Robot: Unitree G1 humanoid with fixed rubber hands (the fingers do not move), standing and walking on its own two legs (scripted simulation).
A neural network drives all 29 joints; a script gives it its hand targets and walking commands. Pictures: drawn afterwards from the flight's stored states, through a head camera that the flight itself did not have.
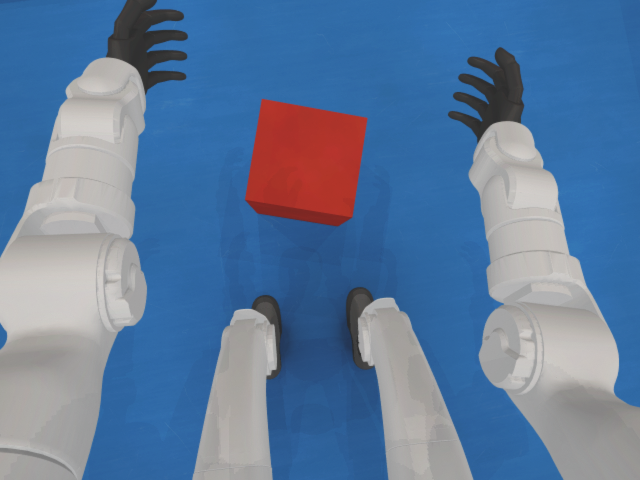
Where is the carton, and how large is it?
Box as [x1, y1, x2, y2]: [245, 99, 366, 225]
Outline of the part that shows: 262,99 245,196 246,201 258,213 332,225 338,225 352,216 366,118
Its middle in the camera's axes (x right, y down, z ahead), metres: -0.04 -0.15 +0.87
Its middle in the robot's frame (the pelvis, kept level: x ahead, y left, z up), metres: +0.52 -0.02 -0.53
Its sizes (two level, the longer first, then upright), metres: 0.210 0.200 0.250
